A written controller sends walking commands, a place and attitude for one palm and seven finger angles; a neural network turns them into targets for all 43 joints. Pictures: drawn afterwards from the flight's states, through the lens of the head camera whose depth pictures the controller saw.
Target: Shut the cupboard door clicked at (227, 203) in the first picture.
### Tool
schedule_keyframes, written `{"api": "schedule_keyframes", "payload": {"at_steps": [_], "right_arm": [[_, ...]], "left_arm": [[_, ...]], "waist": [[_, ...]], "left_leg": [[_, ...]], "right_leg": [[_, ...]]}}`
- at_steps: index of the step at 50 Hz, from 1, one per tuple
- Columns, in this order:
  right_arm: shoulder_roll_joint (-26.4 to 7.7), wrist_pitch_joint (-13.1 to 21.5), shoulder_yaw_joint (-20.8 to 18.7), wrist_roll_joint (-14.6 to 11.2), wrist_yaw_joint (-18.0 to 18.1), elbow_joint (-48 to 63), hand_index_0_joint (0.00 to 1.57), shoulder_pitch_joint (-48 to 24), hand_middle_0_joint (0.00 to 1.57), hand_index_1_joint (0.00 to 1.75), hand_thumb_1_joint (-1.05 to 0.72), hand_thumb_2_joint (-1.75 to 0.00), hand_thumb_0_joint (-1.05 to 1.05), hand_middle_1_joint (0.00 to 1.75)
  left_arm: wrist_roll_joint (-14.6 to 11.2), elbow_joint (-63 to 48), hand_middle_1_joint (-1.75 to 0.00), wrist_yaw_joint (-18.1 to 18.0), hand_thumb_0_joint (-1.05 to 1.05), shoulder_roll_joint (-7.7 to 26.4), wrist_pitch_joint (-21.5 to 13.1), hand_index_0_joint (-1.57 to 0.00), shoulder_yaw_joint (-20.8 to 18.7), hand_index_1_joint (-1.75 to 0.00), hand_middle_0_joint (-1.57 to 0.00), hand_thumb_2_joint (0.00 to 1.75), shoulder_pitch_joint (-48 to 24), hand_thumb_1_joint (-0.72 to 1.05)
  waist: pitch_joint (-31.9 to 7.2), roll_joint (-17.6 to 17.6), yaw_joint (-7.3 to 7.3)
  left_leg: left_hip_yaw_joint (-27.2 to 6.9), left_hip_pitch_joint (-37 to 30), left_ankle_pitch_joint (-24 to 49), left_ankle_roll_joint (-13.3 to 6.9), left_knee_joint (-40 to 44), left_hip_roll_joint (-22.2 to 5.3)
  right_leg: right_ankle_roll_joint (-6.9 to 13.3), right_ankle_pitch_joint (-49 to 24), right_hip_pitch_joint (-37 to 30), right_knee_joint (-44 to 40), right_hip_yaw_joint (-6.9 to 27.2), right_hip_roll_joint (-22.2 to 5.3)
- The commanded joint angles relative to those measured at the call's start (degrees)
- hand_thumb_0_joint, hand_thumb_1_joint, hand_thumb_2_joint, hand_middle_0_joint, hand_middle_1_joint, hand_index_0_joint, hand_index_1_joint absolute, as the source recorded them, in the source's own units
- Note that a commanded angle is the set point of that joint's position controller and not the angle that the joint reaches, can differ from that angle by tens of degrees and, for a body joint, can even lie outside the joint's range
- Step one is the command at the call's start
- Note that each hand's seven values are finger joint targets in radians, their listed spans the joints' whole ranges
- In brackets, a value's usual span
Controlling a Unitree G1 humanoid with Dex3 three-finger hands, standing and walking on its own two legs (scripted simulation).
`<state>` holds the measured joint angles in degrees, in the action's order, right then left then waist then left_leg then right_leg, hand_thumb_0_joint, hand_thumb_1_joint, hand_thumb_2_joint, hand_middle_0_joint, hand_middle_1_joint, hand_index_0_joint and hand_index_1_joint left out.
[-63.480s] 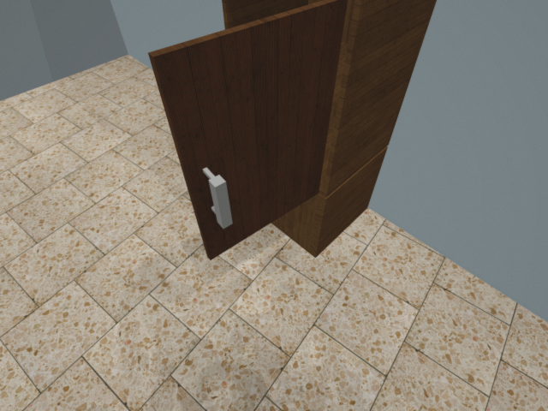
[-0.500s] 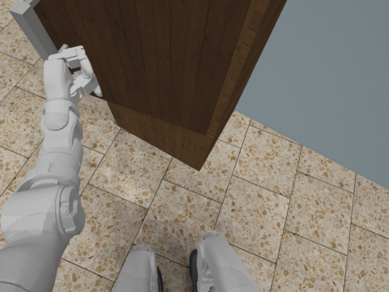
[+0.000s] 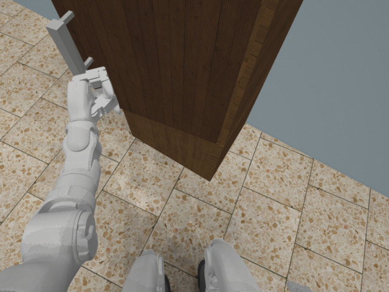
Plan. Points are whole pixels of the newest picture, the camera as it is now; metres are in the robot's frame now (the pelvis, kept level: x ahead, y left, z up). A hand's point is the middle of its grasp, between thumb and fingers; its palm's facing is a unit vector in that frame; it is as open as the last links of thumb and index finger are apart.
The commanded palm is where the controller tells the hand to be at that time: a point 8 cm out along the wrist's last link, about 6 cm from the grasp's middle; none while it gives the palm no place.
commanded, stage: draw the hand back to the body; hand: left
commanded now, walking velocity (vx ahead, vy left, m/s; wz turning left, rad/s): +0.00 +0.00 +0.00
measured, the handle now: (75, 46) +0.67 +0.23 +0.03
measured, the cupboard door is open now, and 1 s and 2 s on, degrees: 10 10 10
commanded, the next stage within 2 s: step back with the hand held close in 1.46 s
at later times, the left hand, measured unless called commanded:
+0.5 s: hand (43, 143) +0.35 +0.19 +0.15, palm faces +0.10 -0.98 -0.17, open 3.1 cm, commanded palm +0.31 +0.24 +0.17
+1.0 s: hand out of the picture +0.25 +0.27 +0.25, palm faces +0.43 -0.82 -0.38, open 5.4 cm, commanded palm +0.19 +0.30 +0.28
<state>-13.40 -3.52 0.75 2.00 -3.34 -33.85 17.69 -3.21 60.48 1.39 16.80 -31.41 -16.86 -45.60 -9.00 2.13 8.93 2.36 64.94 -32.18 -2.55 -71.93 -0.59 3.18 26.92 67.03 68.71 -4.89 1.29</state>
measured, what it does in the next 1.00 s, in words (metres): rises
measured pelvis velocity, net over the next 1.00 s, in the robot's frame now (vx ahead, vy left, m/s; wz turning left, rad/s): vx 0.05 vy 0.01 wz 0.04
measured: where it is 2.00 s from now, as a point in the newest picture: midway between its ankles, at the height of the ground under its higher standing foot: outside the picture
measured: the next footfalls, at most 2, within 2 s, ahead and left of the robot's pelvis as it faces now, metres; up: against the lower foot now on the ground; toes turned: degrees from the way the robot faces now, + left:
none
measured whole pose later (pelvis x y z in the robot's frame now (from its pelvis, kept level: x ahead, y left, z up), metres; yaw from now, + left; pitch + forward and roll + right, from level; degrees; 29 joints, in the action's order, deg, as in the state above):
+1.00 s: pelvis +0.05 +0.01 +0.12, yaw +2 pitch -3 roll -1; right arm -12.5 2.3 2.6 -0.5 3.6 -33.9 11.5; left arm -4.1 -16.1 -5.7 18.9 -2.2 -15.0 21.8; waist -0.3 4.7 -3.7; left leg 0.9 4.7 -16.3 -2.5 -23.6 2.0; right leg 1.8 13.6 6.9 22.9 -4.3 1.1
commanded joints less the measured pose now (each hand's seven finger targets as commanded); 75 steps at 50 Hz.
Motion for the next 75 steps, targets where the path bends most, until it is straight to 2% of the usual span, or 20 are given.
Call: {"api": "schedule_keyframes", "payload": {"at_steps": [1, 3, 4, 8, 13, 19, 20, 21, 22, 25, 32, 35, 36, 39, 47, 54, 57, 67, 70, 75], "right_arm": [[-10.0, 0.7, -3.7, -2.2, 1.0, 7.3, 0.20, 8.0, 0.20, 0.30, -0.90, -0.90, 0.00, 0.30], [-9.4, 0.9, -3.7, -3.0, 1.8, 7.7, 0.20, 7.2, 0.20, 0.30, -0.90, -0.90, 0.00, 0.30], [-9.6, 1.0, -3.7, -3.2, 2.4, 7.6, 0.20, 7.1, 0.20, 0.30, -0.90, -0.90, 0.00, 0.30], [-9.0, 2.8, -3.1, -3.5, 4.0, 7.1, 0.20, 4.9, 0.20, 0.30, -0.90, -0.90, 0.00, 0.30], [-8.8, 4.5, -3.0, -4.4, 4.3, 7.9, 0.20, 2.3, 0.20, 0.30, -0.90, -0.90, 0.00, 0.30], [-8.5, 5.9, -2.4, -5.2, 5.1, 11.2, 0.20, -2.6, 0.20, 0.30, -0.90, -0.90, 0.00, 0.30], [-7.1, 4.2, -3.1, -5.1, 6.2, 11.9, 0.20, -6.0, 0.20, 0.30, -0.90, -0.90, 0.00, 0.30], [-6.6, 3.8, -2.8, -5.0, 7.0, 13.0, 0.20, -6.4, 0.20, 0.30, -0.90, -0.90, 0.00, 0.30], [-6.7, 3.5, -2.4, -5.1, 7.6, 12.7, 0.20, -7.5, 0.20, 0.30, -0.90, -0.90, 0.00, 0.30], [-6.2, 3.5, -1.8, -4.8, 8.8, 12.0, 0.20, -8.4, 0.20, 0.30, -0.90, -0.90, 0.00, 0.30], [-5.4, 5.5, -0.2, -4.2, 9.0, 11.1, 0.20, -10.8, 0.20, 0.30, -0.90, -0.90, 0.00, 0.30], [-5.5, 6.1, -0.1, -3.7, 8.5, 10.5, 0.20, -11.5, 0.20, 0.30, -0.90, -0.90, 0.00, 0.30], [-5.7, 6.4, -0.2, -3.5, 8.5, 10.3, 0.20, -11.7, 0.20, 0.30, -0.90, -0.90, 0.00, 0.30], [-5.4, 6.9, 0.1, -3.3, 8.1, 10.2, 0.20, -12.6, 0.20, 0.30, -0.90, -0.90, 0.00, 0.30], [-4.9, 9.1, -0.5, -2.7, 7.5, 9.4, 0.20, -13.1, 0.20, 0.30, -0.90, -0.90, 0.00, 0.30], [-4.8, 10.6, -1.4, -2.9, 7.2, 8.4, 0.20, -13.3, 0.20, 0.30, -0.90, -0.90, 0.00, 0.30], [-5.5, 10.7, -1.8, -2.9, 7.2, 7.4, 0.20, -12.9, 0.20, 0.30, -0.90, -0.90, 0.00, 0.30], [-5.0, 12.6, -1.7, -2.7, 8.3, 6.9, 0.20, -14.2, 0.20, 0.30, -0.90, -0.90, 0.00, 0.30], [-4.8, 12.9, -1.5, -2.7, 8.2, 6.5, 0.20, -14.2, 0.20, 0.30, -0.90, -0.90, 0.00, 0.30], [-4.8, 12.8, -1.7, -2.7, 7.9, 6.5, 0.20, -13.9, 0.20, 0.30, -0.90, -0.90, 0.00, 0.30]], "left_arm": [[-3.6, -22.4, -1.50, 1.8, 0.00, 11.3, -0.4, -1.30, -1.1, -1.50, -1.30, 0.90, -6.4, 0.90], [-5.1, -27.7, -1.50, 2.4, 0.00, 8.5, 1.7, -1.30, 1.3, -1.50, -1.30, 0.90, -4.5, 0.90], [-5.8, -29.7, -1.50, 2.3, 0.00, 9.9, 2.2, -1.30, 0.2, -1.50, -1.30, 0.90, -3.6, 0.90], [-6.6, -36.2, -1.50, 3.3, 0.00, 7.8, 1.8, -1.30, 3.4, -1.50, -1.30, 0.90, -1.4, 0.90], [-8.4, -39.0, -1.50, 6.4, 0.00, 4.5, 4.0, -1.30, 6.3, -1.50, -1.30, 0.90, 12.4, 0.90], [-10.9, -50.1, -1.35, 8.3, 0.00, 6.8, 8.5, -1.16, 4.2, -1.35, -1.16, 0.90, 20.9, 0.90], [-4.1, -53.5, -1.32, 3.1, 0.00, 10.0, 11.6, -1.13, 6.9, -1.32, -1.13, 0.90, 23.0, 0.90], [-4.1, -55.8, -1.29, 0.3, 0.00, 7.9, 14.0, -1.11, 7.6, -1.29, -1.11, 0.90, 25.3, 0.90], [-3.0, -57.9, -1.26, -1.7, 0.00, 7.8, 15.7, -1.08, 8.3, -1.26, -1.08, 0.90, 25.8, 0.90], [-1.9, -62.9, -1.17, -5.3, 0.00, 8.6, 19.4, -1.00, 7.2, -1.17, -1.00, 0.90, 30.6, 0.90], [-1.0, -72.9, -0.96, -6.8, 0.00, 7.9, 24.3, -0.81, 6.6, -0.96, -0.81, 0.90, 41.7, 0.90], [-0.8, -74.6, -0.87, -7.0, 0.00, 7.7, 25.5, -0.72, 5.4, -0.87, -0.72, 0.90, 44.9, 0.90], [-0.8, -75.1, -0.84, -7.0, 0.00, 8.3, 25.7, -0.69, 4.9, -0.84, -0.69, 0.90, 46.6, 0.90], [-0.6, -80.6, -0.75, -7.2, 0.00, 9.8, 25.7, -0.61, 2.4, -0.75, -0.61, 0.90, 48.4, 0.90], [-0.8, -90.9, -0.51, -8.0, 0.00, 13.7, 25.2, -0.39, -5.3, -0.51, -0.39, 0.90, 60.3, 0.90], [-1.5, -95.3, -0.30, -8.3, 0.00, 15.7, 23.6, -0.20, -11.5, -0.30, -0.20, 0.90, 69.5, 0.90], [-1.2, -90.9, -0.30, -7.9, 0.00, 12.0, 23.7, -0.20, -7.9, -0.30, -0.20, 0.90, 69.0, 0.90], [-0.8, -94.9, -0.30, -9.0, 0.00, 15.5, 22.0, -0.20, -9.9, -0.30, -0.20, 0.90, 65.2, 0.90], [-0.7, -94.3, -0.30, -9.0, 0.00, 15.1, 22.0, -0.20, -10.0, -0.30, -0.20, 0.90, 65.9, 0.90], [-1.0, -92.6, -0.30, -8.6, 0.00, 14.3, 22.0, -0.20, -10.1, -0.30, -0.20, 0.90, 67.3, 0.90]], "waist": [[-34.7, 0.2, -4.19], [-29.0, -2.5, -3.42], [-27.1, -4.3, -3.45], [-20.6, -1.3, -3.30], [-15.2, 0.9, -5.01], [-12.2, 0.7, -7.50], [-14.5, 0.2, -9.05], [-11.1, -0.9, -8.04], [-9.5, 0.8, -8.16], [-7.9, -0.5, -8.54], [-2.0, 3.5, -9.84], [1.3, 0.8, -9.94], [2.1, -0.9, -10.12], [0.9, 2.3, -10.74], [0.4, 1.8, -12.15], [3.5, 1.2, -12.80], [8.6, -0.6, -11.72], [4.6, 2.1, -12.60], [6.5, 4.0, -12.68], [7.6, 2.6, -12.60]], "left_leg": [[-3.8, -21.1, 24.6, 1.4, 14.4, 0.9], [-2.8, -20.3, 21.0, 0.8, 17.0, 1.0], [-2.7, -20.0, 19.2, 0.6, 18.2, 1.0], [-2.4, -24.1, 15.6, 0.4, 22.0, 1.1], [-2.8, -30.6, 17.9, 0.8, 26.6, 0.9], [-3.2, -35.1, 20.4, 0.9, 30.9, 0.8], [-2.7, -38.8, 20.6, 1.1, 34.2, 0.7], [-2.8, -39.3, 20.3, 0.8, 35.6, 0.7], [-3.0, -40.7, 19.9, 0.9, 37.1, 0.3], [-3.2, -45.7, 23.7, 0.8, 40.1, -0.2], [-3.3, -55.4, 35.2, 1.6, 46.5, -0.8], [-3.4, -56.4, 33.9, 1.7, 48.8, -0.9], [-3.4, -56.2, 33.7, 1.5, 49.3, -0.9], [-3.3, -58.4, 35.4, 1.8, 50.3, -0.7], [-3.6, -59.1, 40.5, 2.2, 50.6, -0.8], [-3.0, -57.4, 36.1, 1.9, 50.7, -0.9], [-2.7, -56.2, 31.9, 1.6, 51.6, -1.1], [-2.5, -57.0, 26.2, 0.5, 51.7, -0.2], [-2.5, -56.3, 26.4, 0.9, 51.9, -0.2], [-2.2, -56.1, 26.1, 0.9, 52.3, -0.3]], "right_leg": [[-1.8, -24.6, -34.2, -12.0, 5.1, 0.8], [-2.3, -22.9, -36.4, -15.8, 5.3, 0.6], [-2.5, -21.5, -37.8, -17.3, 5.6, 0.5], [-2.3, -16.9, -37.8, -21.2, 5.7, 0.2], [-1.8, -17.6, -38.6, -24.3, 4.0, 0.0], [-1.6, -19.2, -43.5, -27.0, 3.5, -0.3], [-1.3, -17.4, -47.9, -30.4, 6.3, -1.8], [-1.5, -17.2, -48.2, -32.2, 5.8, -1.8], [-1.5, -16.9, -48.9, -33.3, 5.9, -1.9], [-1.5, -20.8, -53.3, -35.9, 4.9, -2.1], [-1.4, -28.0, -59.4, -42.3, 3.7, -2.2], [-1.4, -27.0, -60.6, -44.6, 3.2, -2.0], [-1.4, -27.0, -61.3, -45.4, 3.3, -1.9], [-1.4, -27.8, -63.3, -46.2, 3.2, -2.1], [-1.7, -30.5, -66.6, -46.6, 3.0, -2.2], [-2.0, -27.5, -65.0, -47.4, 3.3, -2.3], [-2.2, -23.8, -61.5, -48.2, 3.3, -2.5], [-2.1, -18.7, -63.4, -49.4, 4.9, -3.0], [-1.9, -18.9, -63.0, -49.5, 4.7, -2.6], [-2.0, -18.7, -62.8, -49.9, 4.8, -2.6]]}}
